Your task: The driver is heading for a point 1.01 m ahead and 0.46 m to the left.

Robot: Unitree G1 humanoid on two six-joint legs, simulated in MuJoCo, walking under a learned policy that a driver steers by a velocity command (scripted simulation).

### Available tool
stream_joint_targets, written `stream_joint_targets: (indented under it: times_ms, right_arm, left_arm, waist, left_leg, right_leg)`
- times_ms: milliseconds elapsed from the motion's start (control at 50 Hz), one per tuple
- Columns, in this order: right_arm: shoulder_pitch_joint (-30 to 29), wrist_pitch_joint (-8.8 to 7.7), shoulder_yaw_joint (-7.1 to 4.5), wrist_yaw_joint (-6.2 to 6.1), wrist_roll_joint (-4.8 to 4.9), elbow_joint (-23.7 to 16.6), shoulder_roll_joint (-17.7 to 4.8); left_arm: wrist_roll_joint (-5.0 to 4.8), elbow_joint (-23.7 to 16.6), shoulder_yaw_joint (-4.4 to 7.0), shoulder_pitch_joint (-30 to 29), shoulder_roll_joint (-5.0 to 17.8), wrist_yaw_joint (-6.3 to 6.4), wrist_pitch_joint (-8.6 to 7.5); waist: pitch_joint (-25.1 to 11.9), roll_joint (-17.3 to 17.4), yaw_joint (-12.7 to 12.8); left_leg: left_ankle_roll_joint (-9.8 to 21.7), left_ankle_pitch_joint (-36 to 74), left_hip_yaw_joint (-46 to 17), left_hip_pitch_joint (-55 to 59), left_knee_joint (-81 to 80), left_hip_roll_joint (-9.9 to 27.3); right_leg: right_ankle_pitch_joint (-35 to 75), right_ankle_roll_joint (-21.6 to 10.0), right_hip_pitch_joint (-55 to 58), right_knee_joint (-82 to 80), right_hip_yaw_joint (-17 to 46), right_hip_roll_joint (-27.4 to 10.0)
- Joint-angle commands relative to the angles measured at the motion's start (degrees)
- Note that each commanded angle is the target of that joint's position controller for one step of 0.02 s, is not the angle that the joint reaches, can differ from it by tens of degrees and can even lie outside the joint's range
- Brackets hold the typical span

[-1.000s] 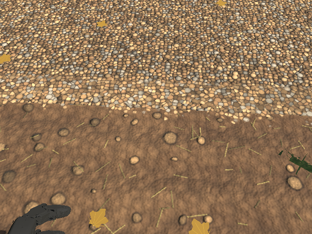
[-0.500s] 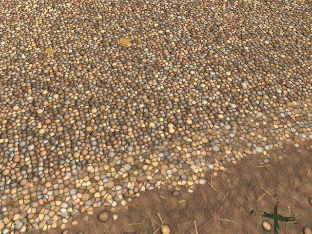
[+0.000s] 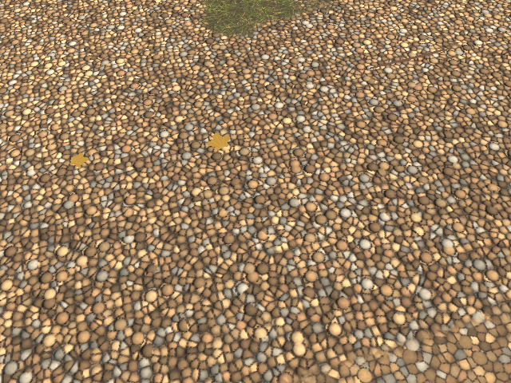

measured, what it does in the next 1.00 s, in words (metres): walks ahead, turning left: left foot, then right foot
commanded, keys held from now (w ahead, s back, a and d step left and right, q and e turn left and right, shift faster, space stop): q+shift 0.96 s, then shift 0.04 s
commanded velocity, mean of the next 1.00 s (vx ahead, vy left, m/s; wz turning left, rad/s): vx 0.12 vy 0.00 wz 0.93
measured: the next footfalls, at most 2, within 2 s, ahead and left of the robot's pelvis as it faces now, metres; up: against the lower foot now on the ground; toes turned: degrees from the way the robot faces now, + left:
left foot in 0.22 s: +0.34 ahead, +0.08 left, +0.00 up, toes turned +12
right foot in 0.68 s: +0.49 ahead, -0.06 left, +0.00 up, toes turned +49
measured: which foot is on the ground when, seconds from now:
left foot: up 0.00-0.20, down 0.22-0.68, up 0.70-1.00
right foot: down 0.00-0.22, up 0.24-0.66, down 0.68-1.00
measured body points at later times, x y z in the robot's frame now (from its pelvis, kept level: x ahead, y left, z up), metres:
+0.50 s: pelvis +0.25 +0.00 +0.00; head +0.30 +0.04 +0.44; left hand +0.37 +0.33 -0.08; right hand +0.51 -0.20 -0.09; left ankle +0.30 +0.07 -0.74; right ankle +0.42 -0.14 -0.68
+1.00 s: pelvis +0.34 -0.05 +0.00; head +0.36 -0.01 +0.45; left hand +0.21 +0.25 -0.10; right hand +0.66 -0.08 -0.08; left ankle +0.23 +0.05 -0.68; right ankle +0.46 -0.09 -0.74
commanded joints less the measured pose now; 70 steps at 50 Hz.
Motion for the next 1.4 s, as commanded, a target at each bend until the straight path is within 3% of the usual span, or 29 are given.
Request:
stream_joint_targets:
  times_ms: [20, 60, 100, 160, 200, 220, 240, 260, 280, 320, 420, 480, 640, 660, 700, 720, 740, 780, 820, 980, 1080, 1100, 1120, 1140, 1160, 1180, 1220, 1280, 1400]
  right_arm:
    - [0.15, 0.31, -0.47, -0.34, 1.59, -5.67, -0.12]
    - [-3.12, -0.38, 0.17, 0.75, -0.04, -7.92, 0.75]
    - [-2.33, -0.77, 0.10, 2.50, -1.04, -7.85, 0.93]
    - [3.45, 0.81, -2.18, 3.82, -0.96, -8.24, -4.81]
    - [13.94, 1.79, -5.11, 2.82, -0.85, -6.74, -10.88]
    - [10.78, 1.78, -5.15, 1.51, -0.06, -6.66, -12.42]
    - [2.20, 0.39, -4.64, 1.19, -3.13, -12.35, -16.64]
    - [0.11, -0.40, -4.84, 2.22, -4.09, -16.15, -16.22]
    - [-3.95, -0.60, -4.57, 2.57, -2.48, -17.74, -14.23]
    - [-7.53, -0.27, -3.43, 1.59, -0.14, -18.21, -10.11]
    - [-7.35, 2.11, -4.26, -1.52, -0.75, -18.31, -11.11]
    - [-8.33, 3.99, -4.54, -2.94, -0.23, -19.03, -11.45]
    - [-9.65, 4.99, -4.24, -2.29, -0.48, -20.33, -9.11]
    - [-10.20, 5.04, -3.96, -2.12, -0.09, -20.54, -8.38]
    - [-4.03, 4.96, -2.83, -1.62, -0.13, -21.04, -4.95]
    - [-4.15, 4.17, -4.33, -1.01, -0.64, -21.28, -10.78]
    - [-4.27, 4.24, -5.12, -0.76, -0.20, -19.79, -13.43]
    - [-2.83, 5.28, -4.82, -1.13, -0.51, -17.80, -11.57]
    - [-3.47, 5.46, -3.75, -0.93, -0.19, -18.52, -9.01]
    - [-8.52, 4.97, -1.89, -0.52, -0.66, -20.76, -5.05]
    - [-2.80, 5.41, -2.28, 0.04, -1.02, -17.97, -4.86]
    - [-0.16, 5.37, -2.57, -0.09, -1.23, -16.59, -5.51]
    - [1.15, 5.17, -3.22, -0.57, -1.14, -16.19, -8.61]
    - [-2.67, 4.92, -3.14, -1.20, -2.43, -18.04, -12.66]
    - [-2.02, 3.73, -1.92, -0.93, -4.74, -18.04, -7.82]
    - [-4.30, 2.70, -0.84, -0.61, -5.31, -16.21, -5.15]
    - [-9.58, 1.36, -0.68, -0.83, -3.93, -14.92, -4.30]
    - [-11.24, 1.58, -0.74, -2.40, -3.84, -14.51, -4.56]
    - [-10.43, 2.70, -1.59, -3.71, -3.59, -12.92, -4.77]
  left_arm:
    - [-1.87, -5.15, 1.65, -9.19, 3.72, 1.04, -2.01]
    - [-1.73, -5.74, 2.22, -12.31, 5.75, 2.41, -1.24]
    - [-1.92, -4.99, 3.08, -9.22, 8.69, 3.71, -0.74]
    - [-3.96, -5.79, 4.15, -9.69, 12.05, 3.64, 0.15]
    - [-4.21, -6.83, 3.98, -11.44, 10.93, 2.50, 0.78]
    - [-2.15, -6.32, 2.43, -7.86, 4.85, 1.36, 0.97]
    - [-0.44, -7.55, 1.49, 2.69, 2.68, 0.43, 0.76]
    - [-1.02, -8.56, 2.07, 4.21, 9.82, -0.06, 0.28]
    - [-1.93, -9.73, 2.80, -1.89, 13.05, 0.06, 0.28]
    - [-0.55, -10.27, 2.83, -6.82, 11.34, 1.39, 1.38]
    - [-0.46, -9.76, 2.16, -9.38, 6.21, 1.58, 2.64]
    - [-1.30, -9.47, 2.33, -10.97, 5.83, 1.70, 3.34]
    - [-1.60, -9.29, 4.27, -12.70, 7.83, 0.72, 1.59]
    - [-1.64, -8.41, 4.75, -10.57, 8.26, 0.65, 1.39]
    - [0.54, -9.64, 5.63, -11.70, 13.70, 1.18, 2.84]
    - [1.59, -9.76, 5.73, -10.81, 11.75, 1.31, 2.83]
    - [0.95, -10.96, 4.92, -13.27, 8.68, 1.80, 3.00]
    - [-0.45, -11.80, 4.26, -15.37, 6.99, 3.04, 4.10]
    - [-0.23, -11.37, 4.01, -13.99, 7.33, 3.75, 4.78]
    - [-0.15, -9.48, 5.92, -9.59, 11.33, 2.52, 5.56]
    - [-2.92, -7.86, 5.99, -9.85, 11.57, 0.93, 5.17]
    - [-3.56, -6.42, 5.32, -7.29, 9.58, 0.73, 5.04]
    - [-2.03, -5.83, 3.89, -4.41, 5.46, -0.01, 4.74]
    - [0.62, -8.28, 2.35, -4.85, 2.61, -0.71, 4.30]
    - [-0.46, -7.98, 3.76, -9.29, 6.79, 0.14, 4.56]
    - [-2.04, -6.79, 4.00, -8.44, 7.30, 0.34, 5.17]
    - [-2.23, -3.62, 4.59, -4.49, 7.73, 1.15, 6.56]
    - [-3.06, -4.03, 5.89, -2.83, 10.28, 1.74, 7.19]
    - [-2.51, -8.64, 4.16, -5.48, 5.41, 0.58, 8.09]
  waist:
    - [-1.76, -9.24, -2.09]
    - [0.28, -6.66, -2.29]
    - [-3.64, -6.51, -1.29]
    - [-8.53, -8.04, -5.35]
    - [-12.49, -4.10, -11.75]
    - [-7.02, 9.68, -7.74]
    - [-12.57, 18.30, 1.84]
    - [-26.78, 11.53, -1.08]
    - [-20.94, 3.46, -1.17]
    - [-12.03, -5.66, 1.57]
    - [-11.91, -3.18, 1.99]
    - [-13.64, -0.27, 1.40]
    - [-9.75, 8.60, 0.07]
    - [-9.78, 7.26, 1.27]
    - [-11.03, -14.57, -3.15]
    - [-10.41, -16.70, -2.36]
    - [-8.54, -13.07, -2.12]
    - [-5.95, -8.76, -1.80]
    - [-4.46, -8.02, -0.61]
    - [-8.57, -10.91, 3.22]
    - [-9.80, -11.11, -0.58]
    - [-9.89, -9.05, -1.18]
    - [-10.55, 2.24, 0.13]
    - [-10.93, 18.07, 1.80]
    - [-13.76, 10.31, -3.21]
    - [-11.11, 8.30, -1.35]
    - [-7.28, 8.41, 0.33]
    - [-5.09, 7.19, 1.02]
    - [-4.98, 4.47, -1.04]
  left_leg:
    - [-2.40, 3.78, -1.89, -7.92, -6.34, 4.48]
    - [-2.91, 13.61, 2.48, -1.69, -21.85, 2.19]
    - [-2.44, 25.23, 6.57, 6.54, -30.71, -2.25]
    - [1.48, 22.27, 7.92, 16.28, -32.43, -6.37]
    - [5.65, 24.71, 5.35, 31.32, -36.47, -7.40]
    - [7.83, 41.73, -2.07, 34.35, -40.53, -3.44]
    - [20.97, 65.98, -30.61, 43.07, -37.91, 9.56]
    - [26.88, 46.60, -44.63, 47.48, -47.01, 16.00]
    - [23.91, 30.01, -42.05, 41.66, -50.37, 13.54]
    - [18.37, 23.47, -34.91, 28.11, -51.20, 8.32]
    - [13.45, 40.32, -25.00, 18.58, -47.95, 0.97]
    - [10.30, 29.69, -26.12, 17.77, -47.26, -0.70]
    - [6.31, 13.54, -35.00, 16.98, -43.42, -3.31]
    - [4.77, 8.30, -33.93, 15.06, -40.22, -5.33]
    - [-0.76, -20.64, -15.82, -0.68, -19.11, -16.52]
    - [-3.61, -16.93, -13.51, -4.54, -7.60, -11.15]
    - [-4.89, -12.09, -11.83, -4.96, -3.33, -8.08]
    - [-6.25, -5.24, -8.63, -6.17, 3.48, -6.28]
    - [-7.00, -2.72, -4.25, -7.16, 4.53, -4.19]
    - [-7.30, -3.16, 0.83, -0.29, -14.99, 2.18]
    - [-2.40, 2.15, 4.15, 14.43, -37.74, -2.01]
    - [-0.28, 7.28, 2.91, 22.35, -45.37, -3.17]
    - [2.59, 21.62, -8.32, 32.20, -48.97, 4.56]
    - [12.17, 36.54, -22.44, 33.61, -47.72, 19.43]
    - [16.65, 32.03, -20.39, 25.77, -49.50, 20.44]
    - [14.17, 25.49, -14.41, 22.30, -50.66, 16.43]
    - [9.67, 21.03, -6.72, 20.05, -51.10, 12.02]
    - [10.18, 25.02, -2.59, 20.66, -51.87, 12.71]
    - [11.32, 20.76, -0.31, 27.12, -52.04, 16.23]
  right_leg:
    - [39.68, -5.74, 5.44, -13.35, 6.75, -15.00]
    - [38.66, -4.30, -0.27, -14.42, -0.97, -11.32]
    - [42.88, -3.10, 1.81, -9.97, -4.86, -9.10]
    - [55.46, -1.43, 5.82, 1.88, -4.58, -11.08]
    - [44.46, 1.06, 0.47, 22.78, -3.54, -9.60]
    - [-9.18, 4.00, -8.92, 39.80, -2.94, -1.19]
    - [-26.27, 7.38, -24.20, 60.35, 5.34, 7.52]
    - [-21.27, 6.87, -26.21, 64.28, 17.20, 6.86]
    - [-16.18, 5.37, -27.47, 59.77, 18.06, 4.73]
    - [-10.96, 5.21, -25.91, 50.58, 17.98, 1.75]
    - [-6.39, 8.01, -17.73, 29.60, 16.10, 3.42]
    - [0.57, 8.76, -16.29, 22.96, 16.96, 4.60]
    - [4.50, 5.93, -5.90, 0.20, 18.34, 4.93]
    - [10.67, 4.77, -0.70, -6.97, 17.70, 2.99]
    - [21.24, -7.75, 10.05, -9.90, 36.91, -17.53]
    - [17.35, -12.42, 6.48, -11.68, 42.92, -22.46]
    - [11.59, -11.46, 4.79, -11.14, 36.62, -19.31]
    - [6.68, -7.70, 2.49, -10.36, 26.27, -13.01]
    - [11.29, -8.12, 1.56, -11.35, 20.06, -11.60]
    - [15.16, -10.15, 6.91, -11.62, 9.97, -15.71]
    - [19.52, -7.43, 4.49, -4.87, 7.09, -16.48]
    - [17.55, -4.34, -0.39, -0.63, 5.60, -14.72]
    - [3.72, 1.17, -10.52, 9.56, 0.63, -9.82]
    - [-20.88, 6.12, -23.71, 20.51, -1.33, -3.44]
    - [-21.59, 6.60, -20.06, 28.54, 6.52, -5.11]
    - [-18.33, 6.04, -17.95, 30.78, 8.17, -5.15]
    - [-10.57, 6.56, -17.85, 33.30, 9.89, -3.72]
    - [-6.69, 8.26, -20.29, 40.62, 9.48, -1.47]
    - [-5.64, 9.43, -22.31, 29.17, 7.22, -5.42]
Velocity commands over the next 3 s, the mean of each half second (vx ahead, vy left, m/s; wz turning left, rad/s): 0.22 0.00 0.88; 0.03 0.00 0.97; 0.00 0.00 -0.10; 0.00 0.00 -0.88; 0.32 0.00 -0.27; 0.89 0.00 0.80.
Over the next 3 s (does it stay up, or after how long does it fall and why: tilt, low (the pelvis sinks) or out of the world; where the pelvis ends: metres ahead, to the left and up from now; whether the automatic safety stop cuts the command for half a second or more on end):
stays up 0.70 0.20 -0.02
